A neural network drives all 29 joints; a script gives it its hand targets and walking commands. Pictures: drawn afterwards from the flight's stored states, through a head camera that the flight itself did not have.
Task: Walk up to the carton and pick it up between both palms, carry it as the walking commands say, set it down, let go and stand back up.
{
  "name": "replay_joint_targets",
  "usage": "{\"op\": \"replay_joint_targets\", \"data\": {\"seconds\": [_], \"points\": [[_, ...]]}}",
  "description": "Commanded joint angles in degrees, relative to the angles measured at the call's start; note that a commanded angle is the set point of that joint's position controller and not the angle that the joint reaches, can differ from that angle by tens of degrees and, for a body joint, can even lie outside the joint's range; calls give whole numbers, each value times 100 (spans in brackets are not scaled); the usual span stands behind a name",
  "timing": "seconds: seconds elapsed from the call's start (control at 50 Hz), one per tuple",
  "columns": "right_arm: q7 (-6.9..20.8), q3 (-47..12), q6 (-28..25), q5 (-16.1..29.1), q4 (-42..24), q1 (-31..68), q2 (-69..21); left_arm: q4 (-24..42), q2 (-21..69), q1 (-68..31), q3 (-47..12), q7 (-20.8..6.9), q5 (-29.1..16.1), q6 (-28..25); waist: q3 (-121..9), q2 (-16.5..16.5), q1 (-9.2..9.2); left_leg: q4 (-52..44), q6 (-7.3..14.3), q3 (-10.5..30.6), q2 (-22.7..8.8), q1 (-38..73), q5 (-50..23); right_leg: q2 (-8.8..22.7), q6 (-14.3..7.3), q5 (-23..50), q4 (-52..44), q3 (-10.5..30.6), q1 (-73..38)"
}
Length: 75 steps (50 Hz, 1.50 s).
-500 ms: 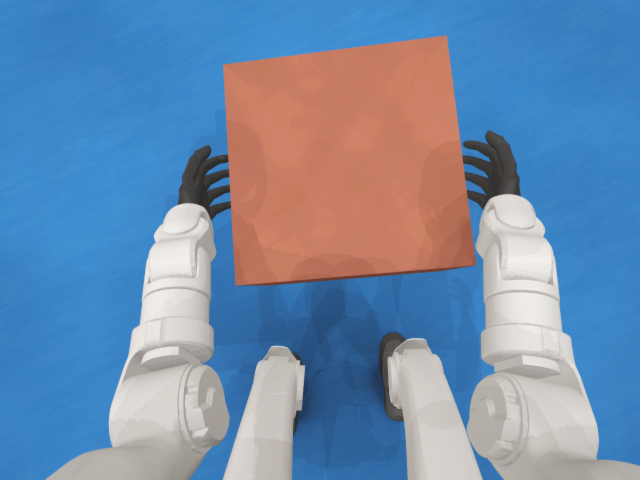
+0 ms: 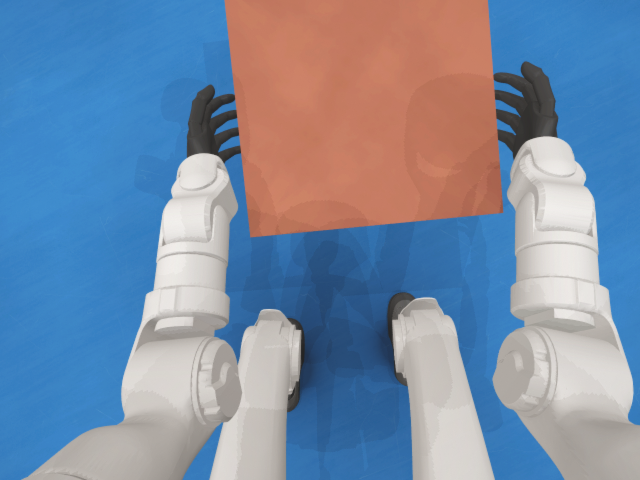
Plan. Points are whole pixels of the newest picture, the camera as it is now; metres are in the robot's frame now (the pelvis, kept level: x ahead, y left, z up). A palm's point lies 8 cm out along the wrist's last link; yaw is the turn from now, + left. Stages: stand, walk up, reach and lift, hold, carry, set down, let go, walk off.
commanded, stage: set down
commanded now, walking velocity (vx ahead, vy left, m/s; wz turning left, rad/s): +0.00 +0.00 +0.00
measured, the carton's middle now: (360, 119) +0.53 -0.05 -0.18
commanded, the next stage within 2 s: none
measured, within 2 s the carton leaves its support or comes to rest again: neither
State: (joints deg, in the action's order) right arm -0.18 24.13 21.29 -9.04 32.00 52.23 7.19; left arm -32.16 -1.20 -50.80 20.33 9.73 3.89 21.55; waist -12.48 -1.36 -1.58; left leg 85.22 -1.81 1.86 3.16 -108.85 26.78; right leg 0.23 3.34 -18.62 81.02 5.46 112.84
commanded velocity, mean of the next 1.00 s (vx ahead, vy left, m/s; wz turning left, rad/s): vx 0.00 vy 0.00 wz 0.00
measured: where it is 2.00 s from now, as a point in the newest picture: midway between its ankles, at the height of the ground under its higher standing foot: (346, 368)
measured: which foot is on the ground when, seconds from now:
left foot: down 0.00-1.00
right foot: down 0.00-1.00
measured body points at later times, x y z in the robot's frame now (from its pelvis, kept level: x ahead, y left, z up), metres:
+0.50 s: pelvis -0.01 -0.02 -0.06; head +0.31 -0.06 +0.24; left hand +0.51 +0.14 -0.18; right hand +0.51 -0.24 -0.19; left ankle +0.08 +0.12 -0.52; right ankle +0.12 -0.15 -0.52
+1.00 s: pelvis -0.05 -0.01 -0.12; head +0.33 -0.03 +0.10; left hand +0.51 +0.14 -0.30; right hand +0.52 -0.23 -0.28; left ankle +0.08 +0.12 -0.52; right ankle +0.12 -0.15 -0.52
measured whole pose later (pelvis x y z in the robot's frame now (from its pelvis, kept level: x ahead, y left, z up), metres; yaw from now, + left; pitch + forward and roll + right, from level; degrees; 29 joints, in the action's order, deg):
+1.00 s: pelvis -0.05 -0.01 -0.12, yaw +2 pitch +32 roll +3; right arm -7.1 16.1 22.1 3.2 37.4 81.4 20.5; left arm -39.3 -15.8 -80.1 11.3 16.7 -8.5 20.9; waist 30.2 -0.4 -3.1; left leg 113.3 -4.4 1.9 5.5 -114.3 31.2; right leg -0.8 3.5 -22.3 109.9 6.6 119.5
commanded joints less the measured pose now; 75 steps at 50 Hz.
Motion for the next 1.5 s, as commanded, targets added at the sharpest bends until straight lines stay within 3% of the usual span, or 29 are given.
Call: {"op": "replay_joint_targets", "data": {"seconds": [0.0,0.02,0.1,0.14,0.24,0.26,0.38,0.48,0.6,0.66,0.72,0.74,0.8,0.82,0.84,0.88,0.92,0.96,1.04,1.06,1.1,1.2,1.22,1.3,1.32,1.4,1.44,1.46,1.48], "points": [[2131,-3317,-185,942,-303,3568,-4919,744,4836,-4260,-3067,-2648,-934,-316,-6930,26,-158,-658,-115,-637,480,2784,-1710,-648,-359,1282,107,-974,-3980],[2110,-3328,-160,923,-253,3575,-4911,630,4806,-4276,-3046,-2652,-965,-304,-6849,171,-176,-610,-110,-676,488,2612,-1634,-657,-336,1297,121,-980,-4085],[2003,-3081,-139,807,22,3610,-4882,468,4639,-4559,-2880,-2693,-990,-323,-6561,255,-283,-444,-88,-725,488,2055,-1307,-631,-312,1152,244,-954,-4045],[1940,-2988,-150,824,53,3772,-4820,328,4456,-4725,-2749,-2707,-970,-336,-6254,179,-243,-372,-53,-770,502,1727,-1129,-618,-288,1084,291,-941,-3962],[1736,-3050,-181,934,-46,4253,-4854,232,4033,-5081,-2483,-2709,-961,-443,-6328,277,48,-23,31,-926,546,1140,-909,-623,-188,1146,508,-829,-4268],[1696,-3021,-176,947,-36,4351,-4842,234,3974,-5212,-2448,-2703,-987,-442,-6282,375,19,-26,59,-899,544,1085,-804,-624,-164,1058,560,-894,-4255],[1546,-3155,-190,1157,-111,4901,-4815,156,3762,-5297,-2244,-2669,-925,-426,-6609,623,261,291,112,-948,536,910,-754,-627,-82,1024,826,-920,-4445],[1441,-3190,-214,1088,-161,4924,-4780,147,3804,-5369,-2304,-2715,-1017,-430,-6795,901,130,575,123,-972,522,568,-845,-622,-78,1365,1091,-866,-4689],[1358,-3301,-289,1276,-246,5026,-4587,601,3712,-5923,-2788,-2631,-1350,-509,-7441,702,-52,948,22,-970,477,741,-1218,-599,-125,1882,1510,-884,-4826],[1328,-3462,-386,1505,-533,5442,-4365,815,3619,-6148,-2987,-2513,-1454,-568,-7985,430,31,1115,4,-938,462,1155,-1453,-566,-151,1916,1747,-877,-4732],[1306,-3690,-410,1681,-683,5738,-4112,989,3524,-6568,-3229,-2352,-1618,-590,-8858,332,-21,1303,-41,-929,405,1774,-1620,-492,-190,1906,2006,-896,-4918],[1295,-3805,-415,1828,-810,5854,-4097,1185,3443,-6815,-3375,-2277,-1679,-605,-9380,182,56,1385,-65,-936,397,2088,-1748,-492,-213,1981,2129,-880,-5017],[1222,-3979,-381,1995,-1013,6173,-3852,1488,3326,-7313,-3645,-2063,-1878,-567,-10727,147,-88,1528,-106,-943,354,2985,-1869,-400,-270,1917,2437,-927,-5520],[1207,-3973,-350,2040,-910,6238,-3796,1334,3295,-7384,-3631,-2011,-1846,-517,-10799,58,-32,1554,-117,-983,337,3049,-1786,-359,-305,1777,2481,-881,-5540],[1181,-4092,-395,2148,-1220,6485,-3590,1557,3138,-7563,-3760,-1949,-1914,-527,-10728,38,-65,1607,-124,-1007,303,3142,-2115,-343,-288,2220,2626,-974,-5672],[1147,-4125,-390,2231,-1549,7075,-3508,1834,3161,-7932,-3929,-1856,-2024,-541,-10681,93,-120,1702,-68,-1000,338,3261,-1930,-338,-285,1895,2680,-1008,-5387],[1074,-4021,-372,2324,-1356,7422,-3408,1648,2989,-8234,-3784,-1790,-2101,-537,-10091,133,-57,1654,-34,-1051,337,3099,-1452,-282,-264,1347,2631,-1038,-5095],[1105,-3700,-385,2195,-747,7411,-3379,1354,2978,-8432,-3465,-1757,-2095,-588,-8994,140,-85,1613,2,-997,318,2637,-892,-232,-308,762,2566,-1031,-4521],[1321,-2909,-407,1640,780,6961,-3249,-86,2886,-8071,-2740,-1909,-1683,-582,-6282,122,-146,1621,53,-904,250,1451,396,-195,-382,-483,2500,-1061,-3164],[1390,-2756,-412,1451,976,6797,-3135,-612,2940,-7700,-2501,-1971,-1520,-541,-5629,179,-122,1647,63,-897,268,1160,579,-209,-385,-699,2491,-1079,-2910],[1498,-2462,-411,1227,1422,6494,-3064,-1021,2801,-7402,-2116,-2078,-1266,-542,-4811,251,-28,1771,52,-928,270,796,667,-266,-371,-799,2526,-1086,-2721],[1497,-2307,-528,1153,1573,6306,-3086,-1294,2974,-6827,-1745,-2150,-1123,-707,-4362,463,30,2063,11,-877,283,399,-190,-357,-248,300,2724,-1055,-2825],[1481,-2342,-566,1176,1500,6228,-3194,-1054,2985,-6931,-1842,-2135,-1223,-784,-4689,551,-54,2148,-10,-869,295,395,-433,-367,-237,675,2806,-1065,-3016],[1322,-2780,-799,1636,758,6292,-3353,-258,3036,-7062,-2472,-2014,-1629,-1015,-6359,584,-84,2462,-94,-955,365,404,-1479,-400,-275,2500,3225,-882,-4303],[1271,-2939,-843,1760,622,6312,-3297,-3,2989,-7246,-2739,-1967,-1827,-1072,-6978,649,-181,2551,-125,-945,371,502,-1627,-384,-301,2923,3378,-828,-4804],[1051,-3431,-937,2306,148,6666,-3071,540,2460,-7666,-3169,-1705,-2060,-1161,-8556,421,-89,2752,-146,-942,341,1315,-2088,-378,-337,3258,3684,-722,-5675],[943,-3830,-1035,2728,-460,6983,-2913,1107,2147,-7876,-3380,-1502,-2190,-1288,-8957,395,35,2911,-98,-922,337,1585,-2765,-370,-330,4064,3933,-686,-6029],[915,-3867,-1055,2808,-560,7107,-2817,1081,2100,-7757,-3428,-1428,-2168,-1283,-9024,399,39,2911,-84,-930,340,1699,-2813,-373,-305,4079,3965,-707,-6014],[901,-3826,-1090,2798,-373,7157,-2563,548,2190,-7523,-3492,-1399,-2124,-1233,-8459,328,-29,2940,-73,-904,321,1750,-2607,-373,-288,3656,3894,-735,-5458]]}}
